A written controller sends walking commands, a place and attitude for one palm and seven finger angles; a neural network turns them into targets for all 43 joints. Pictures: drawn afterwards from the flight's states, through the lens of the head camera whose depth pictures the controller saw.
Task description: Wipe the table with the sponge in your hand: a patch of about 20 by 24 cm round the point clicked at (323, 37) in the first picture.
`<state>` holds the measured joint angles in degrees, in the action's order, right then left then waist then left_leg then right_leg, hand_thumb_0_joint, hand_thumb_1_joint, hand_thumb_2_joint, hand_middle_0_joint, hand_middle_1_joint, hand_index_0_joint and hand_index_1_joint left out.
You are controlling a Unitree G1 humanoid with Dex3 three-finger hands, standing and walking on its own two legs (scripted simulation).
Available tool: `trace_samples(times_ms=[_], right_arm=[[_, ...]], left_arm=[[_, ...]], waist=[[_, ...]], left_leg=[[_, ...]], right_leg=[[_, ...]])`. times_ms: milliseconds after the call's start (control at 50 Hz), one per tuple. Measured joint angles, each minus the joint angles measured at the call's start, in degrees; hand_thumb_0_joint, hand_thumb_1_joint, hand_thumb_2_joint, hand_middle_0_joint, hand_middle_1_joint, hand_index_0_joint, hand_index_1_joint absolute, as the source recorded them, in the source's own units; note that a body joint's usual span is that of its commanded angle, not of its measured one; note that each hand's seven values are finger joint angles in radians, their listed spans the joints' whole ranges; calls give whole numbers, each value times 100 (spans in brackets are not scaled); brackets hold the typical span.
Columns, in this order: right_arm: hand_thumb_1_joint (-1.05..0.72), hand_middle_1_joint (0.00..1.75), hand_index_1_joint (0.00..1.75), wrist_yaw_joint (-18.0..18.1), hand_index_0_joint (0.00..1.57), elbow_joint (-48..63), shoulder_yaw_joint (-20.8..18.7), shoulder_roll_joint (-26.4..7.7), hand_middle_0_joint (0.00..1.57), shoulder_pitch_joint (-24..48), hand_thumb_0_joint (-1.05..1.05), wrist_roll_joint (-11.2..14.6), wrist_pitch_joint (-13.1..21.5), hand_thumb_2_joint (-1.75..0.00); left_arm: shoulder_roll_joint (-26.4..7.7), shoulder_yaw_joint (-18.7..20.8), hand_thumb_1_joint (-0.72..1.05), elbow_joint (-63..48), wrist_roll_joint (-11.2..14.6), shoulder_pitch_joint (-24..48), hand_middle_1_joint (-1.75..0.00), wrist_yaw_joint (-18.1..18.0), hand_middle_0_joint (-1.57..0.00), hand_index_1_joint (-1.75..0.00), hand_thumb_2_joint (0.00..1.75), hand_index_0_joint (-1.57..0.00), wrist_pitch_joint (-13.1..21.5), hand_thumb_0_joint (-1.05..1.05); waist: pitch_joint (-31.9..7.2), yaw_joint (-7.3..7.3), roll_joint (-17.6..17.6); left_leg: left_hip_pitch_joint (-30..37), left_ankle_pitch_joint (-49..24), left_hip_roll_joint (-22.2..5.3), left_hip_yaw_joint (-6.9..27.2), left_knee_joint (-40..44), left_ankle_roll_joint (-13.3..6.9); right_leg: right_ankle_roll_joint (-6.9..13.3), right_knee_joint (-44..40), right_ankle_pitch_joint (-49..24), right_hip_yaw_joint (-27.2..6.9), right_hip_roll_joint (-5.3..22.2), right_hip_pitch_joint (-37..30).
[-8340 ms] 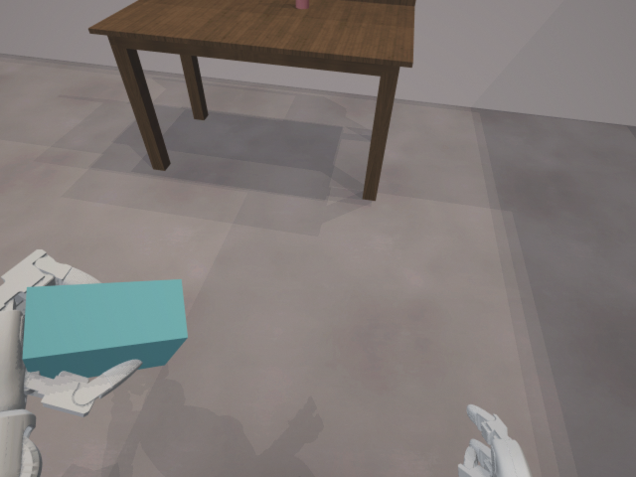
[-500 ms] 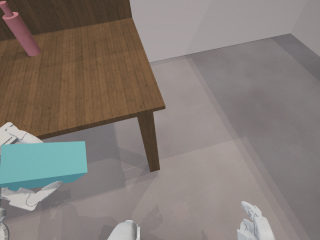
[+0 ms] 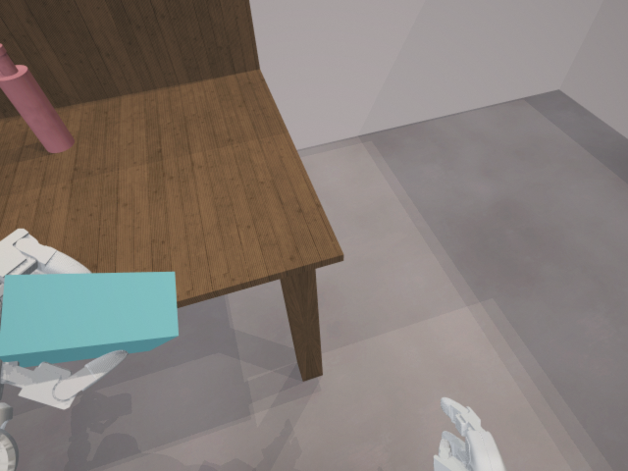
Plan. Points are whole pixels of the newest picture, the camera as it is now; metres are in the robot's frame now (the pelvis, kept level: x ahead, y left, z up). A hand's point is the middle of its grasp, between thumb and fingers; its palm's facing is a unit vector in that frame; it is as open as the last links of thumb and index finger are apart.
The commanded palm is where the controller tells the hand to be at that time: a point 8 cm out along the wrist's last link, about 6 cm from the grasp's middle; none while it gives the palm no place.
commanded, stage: come to a stop and stand still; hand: left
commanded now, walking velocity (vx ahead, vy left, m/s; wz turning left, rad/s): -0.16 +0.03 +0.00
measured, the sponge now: (116, 318) +0.23 +0.20 +0.16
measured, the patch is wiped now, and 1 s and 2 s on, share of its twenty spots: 0.00 0.00 0.00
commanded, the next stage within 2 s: look again from close up in 1.72 s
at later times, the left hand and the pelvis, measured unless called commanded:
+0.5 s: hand out of the picture +0.22 +0.31 +0.20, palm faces +0.46 -0.83 -0.33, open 10.1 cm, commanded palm +0.15 +0.33 +0.19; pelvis -0.02 +0.06 +0.01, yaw -3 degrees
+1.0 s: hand (5, 289) +0.25 +0.31 +0.17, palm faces +0.35 -0.84 -0.41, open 10.1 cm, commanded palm +0.19 +0.35 +0.19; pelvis +0.02 +0.08 +0.01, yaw -3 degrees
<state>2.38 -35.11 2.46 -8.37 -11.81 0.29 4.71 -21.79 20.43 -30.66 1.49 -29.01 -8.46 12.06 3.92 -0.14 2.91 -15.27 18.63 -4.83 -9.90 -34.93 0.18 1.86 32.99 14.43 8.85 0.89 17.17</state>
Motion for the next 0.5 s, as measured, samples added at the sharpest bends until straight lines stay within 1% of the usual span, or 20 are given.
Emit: trace_samples(times_ms=[20,60,100,140,200,240,260,280,300,320,340,360,380,420,460,500], right_arm=[[-90,30,30,15,20,-53,-1,-53,21,24,2,-4,-48,-90],[-90,30,30,12,21,-121,-39,-133,21,82,2,8,-117,-90],[-90,30,30,26,20,-128,-71,-198,21,158,2,18,-180,-90],[-90,30,30,77,20,-72,-83,-263,21,230,2,-1,-233,-90],[-91,30,30,158,20,76,-127,-374,20,304,2,-41,-290,-90],[-91,30,30,192,20,191,-188,-458,20,313,2,-65,-309,-90],[-91,30,30,203,20,249,-228,-506,20,303,2,-75,-316,-90],[-91,30,30,300,20,376,-285,-555,20,191,2,-22,-248,-90],[-91,30,30,361,20,399,-335,-536,20,87,2,23,-115,-90],[-91,30,30,334,20,370,-324,-514,20,44,2,17,-12,-90],[-91,30,30,263,20,357,-279,-511,20,24,2,-16,73,-90],[-91,30,30,184,20,366,-225,-522,20,5,2,-51,143,-90],[-91,30,30,102,20,384,-185,-531,20,-21,2,-72,211,-90],[-91,30,30,-41,20,421,-136,-536,20,-101,2,-69,330,-90],[-91,30,30,-135,20,423,-110,-521,20,-204,2,-67,416,-90],[-91,30,30,-164,20,378,-78,-481,20,-299,2,-60,451,-90]], left_arm=[[43,-29,-50,114,2,42,-138,5,-72,-137,102,-74,-23,-1],[118,-47,-50,356,25,145,-138,11,-72,-137,102,-74,-75,-1],[164,-29,-50,530,30,225,-138,-5,-72,-137,102,-74,-162,-1],[178,-4,-50,585,6,228,-138,-39,-72,-137,102,-74,-220,-1],[158,-35,-50,370,-25,133,-138,-83,-72,-136,102,-74,-279,-1],[131,-91,-50,66,-27,28,-138,-102,-72,-136,102,-74,-279,-1],[111,-121,-50,-104,-23,-33,-138,-110,-72,-136,102,-74,-270,-1],[-139,-103,-50,-129,-42,236,-138,15,-72,-136,102,-74,-201,-1],[-478,-5,-50,69,-68,719,-138,140,-72,-136,102,-74,-6,-1],[-709,163,-50,308,-66,1146,-138,178,-72,-136,102,-74,167,-1],[-838,369,-50,553,-51,1478,-138,159,-72,-136,102,-74,311,-1],[-876,568,-50,778,-12,1713,-138,119,-72,-136,102,-74,407,-1],[-839,737,-50,960,51,1853,-138,82,-72,-136,102,-74,471,-1],[-573,890,-50,1102,164,1838,-138,2,-72,-136,102,-74,497,-1],[-175,754,-50,946,169,1503,-138,-39,-72,-136,102,-74,442,-1],[205,375,-50,737,101,1035,-138,-5,-72,-136,102,-74,375,-1]], waist=[[-13,16,85],[-34,22,89],[-14,39,-39],[26,102,-187],[80,182,-357],[97,214,-404],[95,221,-393],[139,137,-374],[141,-6,-464],[126,-119,-537],[108,-188,-560],[75,-207,-531],[35,-200,-480],[-33,-178,-365],[-79,-159,-272],[-106,-134,-216]], left_leg=[[-42,42,-2,114,-115,54],[-203,466,146,365,-586,130],[-355,795,311,539,-1073,156],[-408,862,379,618,-1205,165],[-330,628,373,675,-800,150],[-174,189,347,715,-235,145],[-55,-143,322,733,101,141],[-11,-193,299,804,286,77],[-131,-193,342,820,162,21],[-230,-185,355,807,32,-13],[-295,-175,335,782,-57,-34],[-350,-168,303,764,-111,-52],[-381,-169,281,741,-124,-72],[-350,-197,275,654,-46,-131],[-240,-243,311,533,114,-206],[-103,-299,374,428,308,-286]], right_leg=[[107,1,56,27,-37,-24],[197,-5,136,-12,-17,-21],[201,-59,105,-97,51,-18],[180,-157,19,-146,106,-38],[132,-262,-92,-147,132,-46],[92,-243,-117,-107,109,-22],[67,-190,-106,-80,80,1],[25,-69,-63,-20,62,44],[-9,79,-2,-14,114,149],[-12,129,7,-34,127,212],[-5,81,-83,-64,99,230],[-4,9,-150,-84,61,239],[-15,-81,-211,-106,33,234],[-71,-281,-338,-191,12,181],[-144,-472,-440,-315,26,97],[-205,-610,-454,-467,39,14]])
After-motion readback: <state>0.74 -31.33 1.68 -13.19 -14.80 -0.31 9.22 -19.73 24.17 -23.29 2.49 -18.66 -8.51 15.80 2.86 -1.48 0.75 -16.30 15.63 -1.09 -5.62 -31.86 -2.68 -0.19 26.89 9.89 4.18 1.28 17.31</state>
